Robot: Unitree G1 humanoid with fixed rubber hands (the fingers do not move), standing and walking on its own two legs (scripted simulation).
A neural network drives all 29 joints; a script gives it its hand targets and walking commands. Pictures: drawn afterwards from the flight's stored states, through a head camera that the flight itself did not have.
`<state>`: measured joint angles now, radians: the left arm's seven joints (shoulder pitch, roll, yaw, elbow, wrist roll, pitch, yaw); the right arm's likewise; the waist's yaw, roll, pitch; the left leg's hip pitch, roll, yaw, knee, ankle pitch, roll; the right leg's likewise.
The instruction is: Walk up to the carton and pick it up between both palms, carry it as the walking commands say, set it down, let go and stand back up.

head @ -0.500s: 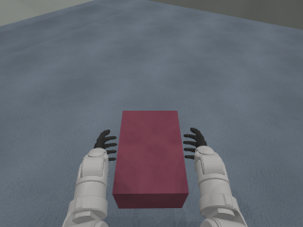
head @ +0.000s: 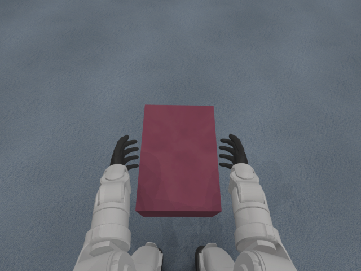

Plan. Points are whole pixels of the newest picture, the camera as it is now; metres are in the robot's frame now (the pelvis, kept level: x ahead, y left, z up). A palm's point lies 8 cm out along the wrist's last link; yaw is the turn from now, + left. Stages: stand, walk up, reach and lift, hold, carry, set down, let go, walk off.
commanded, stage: set down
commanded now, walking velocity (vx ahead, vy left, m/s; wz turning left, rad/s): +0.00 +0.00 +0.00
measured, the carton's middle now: (178, 161) +0.39 +0.03 -0.14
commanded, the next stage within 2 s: none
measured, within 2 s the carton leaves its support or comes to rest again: neither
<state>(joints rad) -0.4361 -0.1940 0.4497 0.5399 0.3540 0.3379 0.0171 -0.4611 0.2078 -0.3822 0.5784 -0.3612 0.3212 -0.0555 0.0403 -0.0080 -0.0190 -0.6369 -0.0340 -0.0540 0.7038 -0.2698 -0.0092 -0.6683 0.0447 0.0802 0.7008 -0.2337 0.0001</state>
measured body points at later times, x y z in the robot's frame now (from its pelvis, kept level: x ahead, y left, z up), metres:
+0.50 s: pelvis -0.02 +0.00 -0.07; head +0.15 +0.00 +0.34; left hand +0.36 +0.17 -0.14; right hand +0.39 -0.11 -0.14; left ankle +0.04 +0.13 -0.71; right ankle +0.06 -0.12 -0.71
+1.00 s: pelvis -0.03 +0.00 -0.15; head +0.18 +0.00 +0.25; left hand +0.39 +0.18 -0.22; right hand +0.41 -0.11 -0.23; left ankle +0.04 +0.13 -0.71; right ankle +0.06 -0.12 -0.71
